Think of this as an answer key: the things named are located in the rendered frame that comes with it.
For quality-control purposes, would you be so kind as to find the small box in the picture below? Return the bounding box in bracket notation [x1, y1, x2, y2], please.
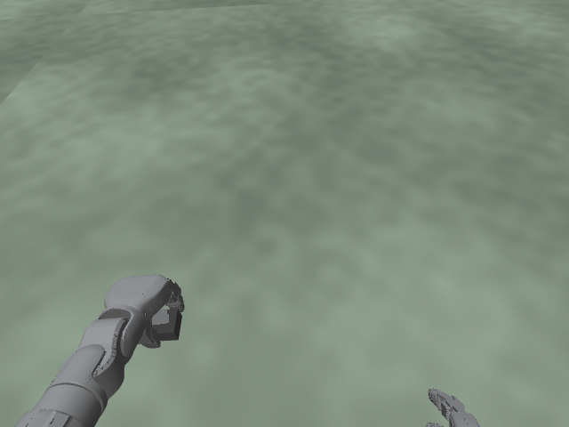
[149, 309, 182, 341]

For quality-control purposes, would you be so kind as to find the right robot hand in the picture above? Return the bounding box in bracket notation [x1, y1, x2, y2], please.
[426, 389, 480, 427]

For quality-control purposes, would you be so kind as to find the left robot arm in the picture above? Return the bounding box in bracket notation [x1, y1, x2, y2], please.
[14, 304, 146, 427]

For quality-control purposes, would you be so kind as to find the left robot hand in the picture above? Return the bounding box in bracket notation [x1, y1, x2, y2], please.
[104, 275, 184, 349]

